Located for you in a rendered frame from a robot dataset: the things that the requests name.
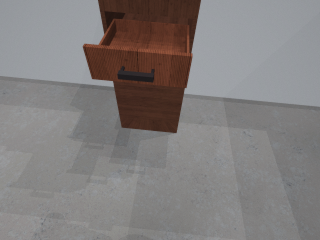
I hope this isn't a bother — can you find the cabinet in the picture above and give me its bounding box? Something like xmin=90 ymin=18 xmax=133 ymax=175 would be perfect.
xmin=98 ymin=0 xmax=201 ymax=133

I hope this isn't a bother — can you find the handle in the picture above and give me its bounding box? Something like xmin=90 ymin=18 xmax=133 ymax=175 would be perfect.
xmin=117 ymin=66 xmax=155 ymax=83

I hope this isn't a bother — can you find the drawer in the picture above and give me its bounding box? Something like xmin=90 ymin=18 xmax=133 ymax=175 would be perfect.
xmin=83 ymin=18 xmax=193 ymax=88

